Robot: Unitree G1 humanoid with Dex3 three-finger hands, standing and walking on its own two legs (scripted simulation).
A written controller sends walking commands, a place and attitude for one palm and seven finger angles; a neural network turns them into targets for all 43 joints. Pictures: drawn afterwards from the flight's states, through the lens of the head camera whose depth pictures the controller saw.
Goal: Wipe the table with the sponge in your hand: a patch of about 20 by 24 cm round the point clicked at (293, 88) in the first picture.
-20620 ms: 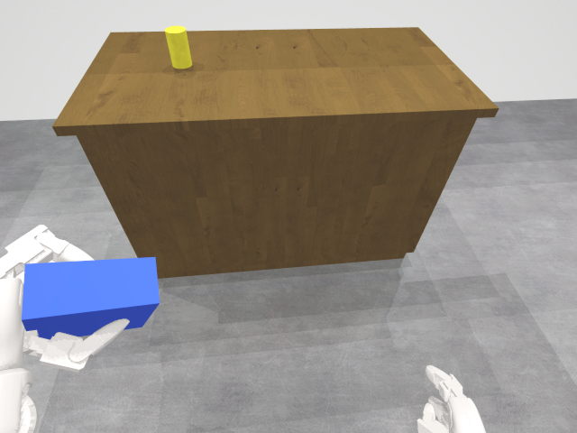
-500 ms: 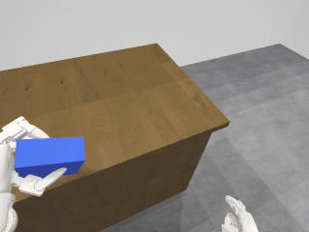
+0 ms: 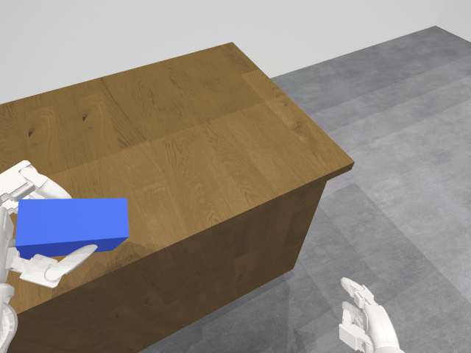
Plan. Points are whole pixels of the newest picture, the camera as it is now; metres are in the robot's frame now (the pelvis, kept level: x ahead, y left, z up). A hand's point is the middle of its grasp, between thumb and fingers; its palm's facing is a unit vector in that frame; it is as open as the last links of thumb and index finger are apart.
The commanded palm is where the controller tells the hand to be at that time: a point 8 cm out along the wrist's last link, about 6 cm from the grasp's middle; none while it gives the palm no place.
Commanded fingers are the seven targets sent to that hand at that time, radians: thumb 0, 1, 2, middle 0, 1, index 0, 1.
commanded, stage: come to a stop and stand still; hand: left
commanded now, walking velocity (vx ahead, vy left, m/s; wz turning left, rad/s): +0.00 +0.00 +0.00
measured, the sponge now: (88, 228) +0.24 +0.21 +0.14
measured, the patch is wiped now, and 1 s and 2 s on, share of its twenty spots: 0.00 0.00 0.00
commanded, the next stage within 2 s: look again from close up in 0.88 s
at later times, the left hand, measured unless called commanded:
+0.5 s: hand (60, 226) +0.24 +0.24 +0.15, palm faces +0.35 -0.85 -0.40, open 9.3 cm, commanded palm +0.18 +0.27 +0.18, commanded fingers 0.00 0.10 1.30 -1.20 -1.60 -1.20 -1.60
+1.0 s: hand (36, 248) +0.21 +0.26 +0.15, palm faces +0.39 -0.84 -0.37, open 9.3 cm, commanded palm +0.15 +0.28 +0.18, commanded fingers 0.00 0.10 1.30 -1.20 -1.60 -1.20 -1.60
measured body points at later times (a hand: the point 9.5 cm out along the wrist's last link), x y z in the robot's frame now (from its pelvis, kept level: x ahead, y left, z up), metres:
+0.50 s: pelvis +0.02 -0.01 +0.01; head +0.03 +0.01 +0.45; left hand +0.22 +0.29 +0.17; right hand +0.22 -0.23 -0.05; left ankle +0.03 +0.06 -0.73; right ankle -0.01 -0.12 -0.73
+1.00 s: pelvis +0.00 +0.00 +0.01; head +0.01 +0.02 +0.46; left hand +0.18 +0.30 +0.17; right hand +0.19 -0.21 -0.06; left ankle +0.03 +0.06 -0.73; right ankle -0.01 -0.12 -0.73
